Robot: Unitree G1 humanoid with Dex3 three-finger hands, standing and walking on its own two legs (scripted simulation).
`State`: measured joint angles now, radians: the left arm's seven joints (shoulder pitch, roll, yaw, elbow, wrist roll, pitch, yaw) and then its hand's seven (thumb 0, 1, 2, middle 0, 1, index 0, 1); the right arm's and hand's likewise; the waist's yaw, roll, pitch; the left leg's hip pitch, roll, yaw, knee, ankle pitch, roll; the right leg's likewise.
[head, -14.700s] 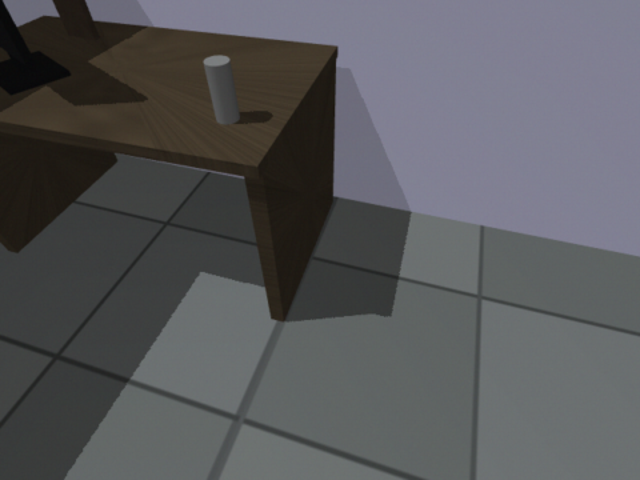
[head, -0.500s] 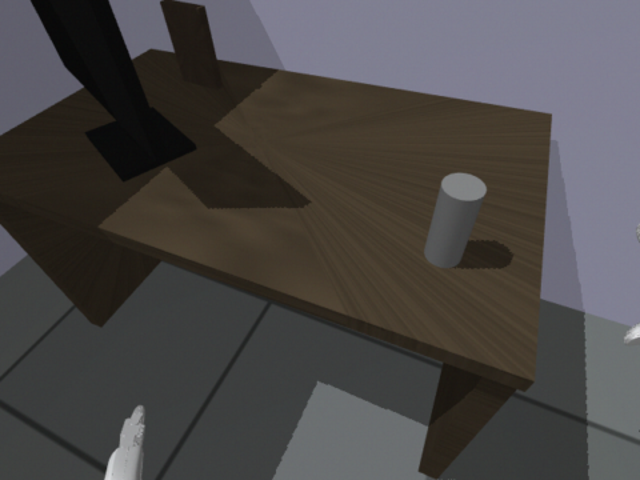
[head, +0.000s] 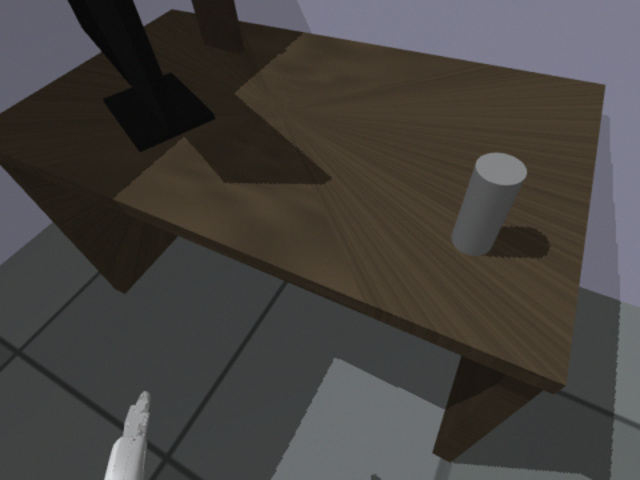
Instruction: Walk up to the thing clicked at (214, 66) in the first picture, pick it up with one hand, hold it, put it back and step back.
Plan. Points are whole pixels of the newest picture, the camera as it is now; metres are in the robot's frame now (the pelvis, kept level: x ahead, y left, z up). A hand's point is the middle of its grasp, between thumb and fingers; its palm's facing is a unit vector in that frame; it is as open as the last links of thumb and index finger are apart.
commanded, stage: go down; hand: right
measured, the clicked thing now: (484, 208) +0.49 -0.20 +0.04
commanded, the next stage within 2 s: approach in 1.42 s
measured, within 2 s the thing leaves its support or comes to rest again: neither
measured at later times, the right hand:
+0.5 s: hand out of the picture +0.39 -0.38 +0.14, palm faces +0.16 +0.99 +0.02, open 17.6 cm
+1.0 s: hand out of the picture +0.41 -0.39 +0.14, palm faces +0.18 +0.98 +0.01, open 17.6 cm
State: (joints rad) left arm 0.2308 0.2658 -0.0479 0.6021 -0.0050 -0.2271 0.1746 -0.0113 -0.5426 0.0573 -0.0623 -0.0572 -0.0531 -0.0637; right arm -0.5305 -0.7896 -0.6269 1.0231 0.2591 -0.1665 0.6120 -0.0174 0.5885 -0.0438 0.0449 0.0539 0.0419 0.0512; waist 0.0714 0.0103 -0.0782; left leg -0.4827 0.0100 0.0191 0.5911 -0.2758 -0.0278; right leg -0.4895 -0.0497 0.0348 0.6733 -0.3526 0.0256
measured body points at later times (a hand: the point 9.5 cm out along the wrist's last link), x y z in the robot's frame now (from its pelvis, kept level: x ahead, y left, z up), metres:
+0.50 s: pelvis -0.01 -0.01 -0.01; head +0.06 -0.04 +0.43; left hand +0.14 +0.25 -0.07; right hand +0.37 -0.43 +0.14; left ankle +0.01 +0.14 -0.72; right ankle -0.02 -0.13 -0.72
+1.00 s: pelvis -0.01 -0.01 -0.02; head +0.07 -0.04 +0.42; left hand +0.14 +0.25 -0.06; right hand +0.39 -0.44 +0.14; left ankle +0.01 +0.14 -0.72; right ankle -0.02 -0.13 -0.72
